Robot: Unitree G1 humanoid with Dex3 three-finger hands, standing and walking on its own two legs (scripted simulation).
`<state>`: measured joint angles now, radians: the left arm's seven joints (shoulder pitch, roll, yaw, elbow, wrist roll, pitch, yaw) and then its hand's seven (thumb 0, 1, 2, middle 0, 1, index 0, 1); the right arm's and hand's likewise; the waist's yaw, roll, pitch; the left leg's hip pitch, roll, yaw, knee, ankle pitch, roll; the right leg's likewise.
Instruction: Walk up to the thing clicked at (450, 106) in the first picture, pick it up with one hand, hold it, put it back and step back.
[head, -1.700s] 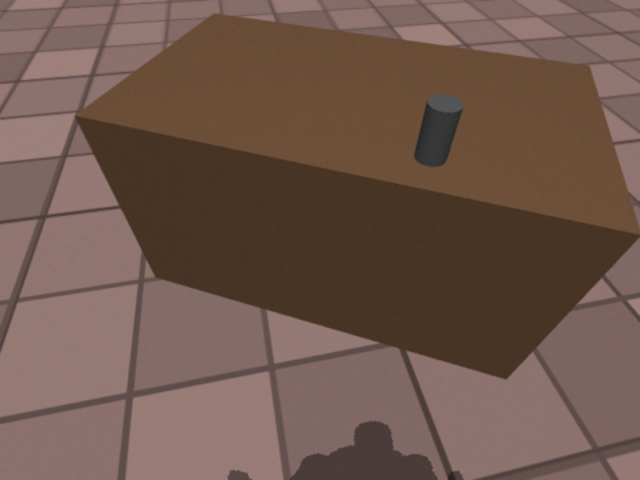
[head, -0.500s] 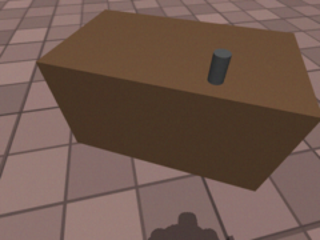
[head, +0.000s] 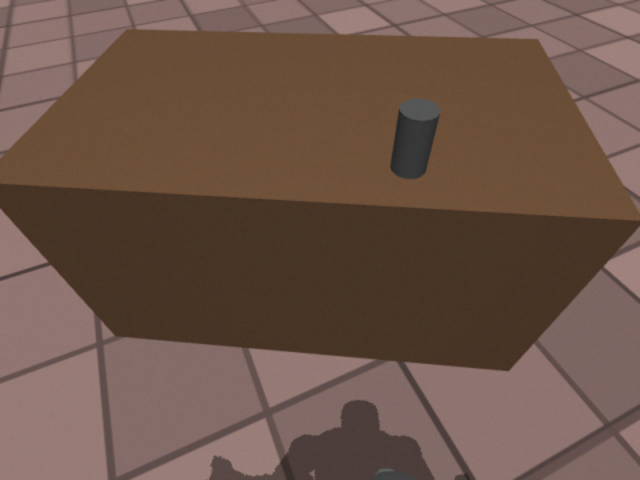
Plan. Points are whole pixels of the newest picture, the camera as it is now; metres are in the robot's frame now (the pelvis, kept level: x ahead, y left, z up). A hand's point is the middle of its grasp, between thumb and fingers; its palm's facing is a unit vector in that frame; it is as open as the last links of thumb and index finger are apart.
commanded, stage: walk up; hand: right
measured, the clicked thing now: (413, 140) +0.71 -0.21 +0.00
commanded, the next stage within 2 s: none
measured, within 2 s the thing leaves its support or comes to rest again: neither
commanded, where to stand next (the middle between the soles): +0.31 +0.06 m, yaw -7 degrees
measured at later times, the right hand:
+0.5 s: hand (471, 449) +0.19 -0.21 -0.14, palm faces +0.09 +0.90 -0.42, open 7.4 cm
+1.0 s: hand (429, 387) +0.29 -0.18 -0.16, palm faces +0.11 +0.92 -0.37, open 7.4 cm
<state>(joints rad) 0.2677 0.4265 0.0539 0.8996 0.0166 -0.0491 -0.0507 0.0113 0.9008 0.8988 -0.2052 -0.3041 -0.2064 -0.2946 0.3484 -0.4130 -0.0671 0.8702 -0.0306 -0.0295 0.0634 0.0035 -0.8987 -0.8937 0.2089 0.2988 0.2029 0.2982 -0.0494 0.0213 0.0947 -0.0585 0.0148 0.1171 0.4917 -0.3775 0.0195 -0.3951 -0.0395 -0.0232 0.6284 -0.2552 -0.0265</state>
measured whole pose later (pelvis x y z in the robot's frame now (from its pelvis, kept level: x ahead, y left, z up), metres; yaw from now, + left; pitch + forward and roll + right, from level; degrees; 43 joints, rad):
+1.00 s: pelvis +0.24 +0.09 -0.02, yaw -10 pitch -2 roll +1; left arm 0.13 0.35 0.01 0.89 0.01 0.01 -0.01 0.01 0.90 0.90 -0.21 -0.30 -0.21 -0.30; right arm 0.20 -0.38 0.00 0.90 0.00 -0.05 -0.01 0.00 -0.90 -0.89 0.21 0.30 0.20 0.30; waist 0.00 -0.01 0.11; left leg -0.28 0.03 0.05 0.72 -0.39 -0.01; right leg -0.40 -0.01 0.02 0.73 -0.29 -0.01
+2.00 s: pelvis +0.26 +0.08 +0.02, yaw -9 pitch -2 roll +0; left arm 0.07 0.33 0.03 1.14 0.01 0.01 -0.02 0.01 0.90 0.90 -0.21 -0.30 -0.21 -0.29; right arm 0.12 -0.36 0.00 1.14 -0.01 -0.03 0.00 0.00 -0.90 -0.89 0.21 0.30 0.20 0.30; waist 0.00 0.00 0.06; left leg -0.09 0.04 0.04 0.33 -0.21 -0.03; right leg -0.20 0.00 0.00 0.34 -0.12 -0.01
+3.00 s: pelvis +0.28 +0.08 +0.02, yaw -7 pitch -2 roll +0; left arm 0.08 0.34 0.01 1.15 0.01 -0.01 0.00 0.01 0.90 0.90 -0.21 -0.30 -0.21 -0.29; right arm 0.11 -0.36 0.00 1.12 -0.01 -0.01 0.00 0.00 -0.90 -0.89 0.21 0.30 0.20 0.30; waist 0.00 0.01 0.04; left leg -0.04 0.03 0.01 0.29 -0.22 -0.02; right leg -0.14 -0.01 -0.03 0.32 -0.15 0.00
